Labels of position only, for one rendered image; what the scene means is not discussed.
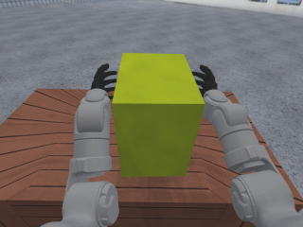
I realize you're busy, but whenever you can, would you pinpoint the robot left hand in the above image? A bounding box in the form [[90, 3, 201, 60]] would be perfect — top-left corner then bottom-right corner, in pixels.
[[90, 63, 117, 100]]

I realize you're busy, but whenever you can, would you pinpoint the robot right upper arm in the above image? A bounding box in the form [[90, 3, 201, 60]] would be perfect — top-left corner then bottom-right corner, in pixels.
[[230, 169, 303, 227]]

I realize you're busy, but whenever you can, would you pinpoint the robot left upper arm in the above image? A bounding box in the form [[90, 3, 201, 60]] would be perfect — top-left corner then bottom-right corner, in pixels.
[[40, 181, 119, 227]]

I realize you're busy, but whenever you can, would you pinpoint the carton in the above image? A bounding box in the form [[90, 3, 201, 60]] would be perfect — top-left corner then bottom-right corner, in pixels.
[[112, 53, 205, 177]]

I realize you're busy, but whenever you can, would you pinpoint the robot right forearm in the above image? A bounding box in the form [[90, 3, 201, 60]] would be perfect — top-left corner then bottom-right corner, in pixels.
[[202, 89, 295, 207]]

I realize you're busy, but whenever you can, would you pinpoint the robot right hand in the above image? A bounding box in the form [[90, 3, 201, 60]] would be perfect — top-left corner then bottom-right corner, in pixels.
[[191, 65, 218, 97]]

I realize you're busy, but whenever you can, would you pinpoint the pedestal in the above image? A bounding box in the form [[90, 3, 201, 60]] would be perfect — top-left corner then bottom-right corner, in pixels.
[[0, 88, 303, 227]]

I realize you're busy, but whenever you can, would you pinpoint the robot left forearm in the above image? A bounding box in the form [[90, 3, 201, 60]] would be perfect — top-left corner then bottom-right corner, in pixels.
[[62, 88, 112, 217]]

